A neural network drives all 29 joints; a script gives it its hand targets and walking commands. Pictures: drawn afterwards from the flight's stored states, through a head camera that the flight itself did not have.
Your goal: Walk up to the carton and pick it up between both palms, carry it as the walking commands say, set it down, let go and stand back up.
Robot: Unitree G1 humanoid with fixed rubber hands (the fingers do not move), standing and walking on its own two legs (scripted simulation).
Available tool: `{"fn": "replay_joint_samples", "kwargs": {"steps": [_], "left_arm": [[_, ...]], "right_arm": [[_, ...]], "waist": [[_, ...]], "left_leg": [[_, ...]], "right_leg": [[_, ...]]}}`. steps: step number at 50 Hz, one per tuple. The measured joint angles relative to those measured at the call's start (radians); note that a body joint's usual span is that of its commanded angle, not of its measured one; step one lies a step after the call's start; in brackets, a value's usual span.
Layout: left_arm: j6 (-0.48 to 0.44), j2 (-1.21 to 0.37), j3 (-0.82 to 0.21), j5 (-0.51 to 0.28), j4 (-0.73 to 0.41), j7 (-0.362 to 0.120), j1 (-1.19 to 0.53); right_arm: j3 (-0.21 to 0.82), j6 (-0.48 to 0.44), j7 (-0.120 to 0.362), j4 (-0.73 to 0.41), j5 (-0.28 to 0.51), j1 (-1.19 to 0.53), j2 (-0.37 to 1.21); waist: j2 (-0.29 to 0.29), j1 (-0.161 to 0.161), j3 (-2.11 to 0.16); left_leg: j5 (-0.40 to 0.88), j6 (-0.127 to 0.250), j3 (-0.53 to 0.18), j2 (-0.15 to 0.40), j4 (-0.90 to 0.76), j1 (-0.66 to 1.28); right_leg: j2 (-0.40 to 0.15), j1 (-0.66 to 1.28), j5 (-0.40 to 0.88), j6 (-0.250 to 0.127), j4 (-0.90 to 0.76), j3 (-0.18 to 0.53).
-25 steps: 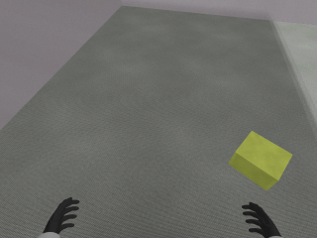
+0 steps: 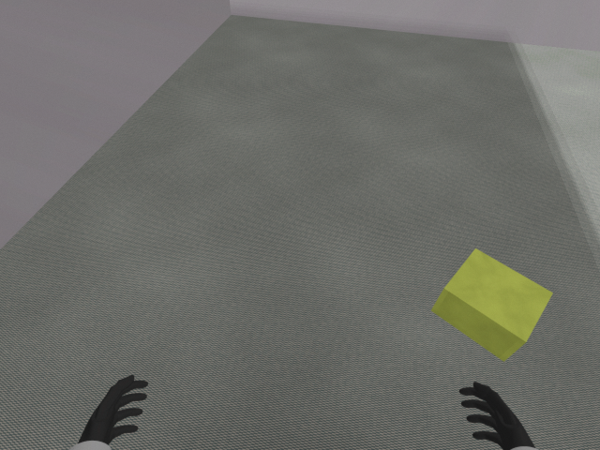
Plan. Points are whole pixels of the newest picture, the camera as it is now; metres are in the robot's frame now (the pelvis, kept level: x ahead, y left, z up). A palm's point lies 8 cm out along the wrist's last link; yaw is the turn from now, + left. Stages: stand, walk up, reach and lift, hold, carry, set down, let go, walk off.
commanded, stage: stand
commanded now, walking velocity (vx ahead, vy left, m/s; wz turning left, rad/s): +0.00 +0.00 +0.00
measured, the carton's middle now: (489, 302) +0.72 -0.69 -0.67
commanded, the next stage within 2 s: walk up in 0.88 s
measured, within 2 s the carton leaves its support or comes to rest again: neither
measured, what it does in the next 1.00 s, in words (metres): stands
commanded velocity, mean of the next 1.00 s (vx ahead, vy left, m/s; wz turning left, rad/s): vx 0.00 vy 0.00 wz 0.00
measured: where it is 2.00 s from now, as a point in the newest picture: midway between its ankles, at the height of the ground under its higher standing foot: outside the picture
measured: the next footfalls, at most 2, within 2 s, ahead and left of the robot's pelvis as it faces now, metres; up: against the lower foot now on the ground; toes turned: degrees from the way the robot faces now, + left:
none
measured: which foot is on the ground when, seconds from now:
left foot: down 0.00-1.00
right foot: down 0.00-1.00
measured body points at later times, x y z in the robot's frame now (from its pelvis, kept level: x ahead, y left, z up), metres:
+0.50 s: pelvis -0.01 +0.00 +0.00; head -0.01 +0.00 +0.45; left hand +0.16 +0.28 -0.08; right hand +0.15 -0.28 -0.08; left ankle +0.01 +0.12 -0.72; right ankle +0.01 -0.12 -0.72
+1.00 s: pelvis -0.01 +0.00 +0.00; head -0.02 +0.00 +0.45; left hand +0.15 +0.28 -0.08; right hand +0.14 -0.28 -0.08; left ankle +0.01 +0.12 -0.72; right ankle +0.01 -0.12 -0.72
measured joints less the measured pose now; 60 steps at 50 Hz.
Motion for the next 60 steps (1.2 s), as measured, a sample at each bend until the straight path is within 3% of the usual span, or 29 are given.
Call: {"fn": "replay_joint_samples", "kwargs": {"steps": [55, 60], "left_arm": [[0.003, 0.006, 0.000, 0.000, 0.062, 0.000, -0.009], [0.058, 0.006, -0.004, 0.000, 0.063, -0.009, -0.005]], "right_arm": [[0.000, 0.000, 0.000, 0.066, 0.003, 0.000, -0.005], [0.000, 0.080, -0.001, 0.069, 0.002, 0.000, 0.008]], "waist": [[0.000, 0.000, 0.000], [0.000, 0.000, 0.022]], "left_leg": [[0.021, 0.000, 0.000, 0.000, 0.000, 0.000], [0.026, 0.000, 0.000, 0.000, 0.000, 0.000]], "right_leg": [[0.000, 0.000, 0.021, 0.000, 0.000, 0.000], [0.000, 0.000, 0.027, 0.000, 0.000, 0.000]]}}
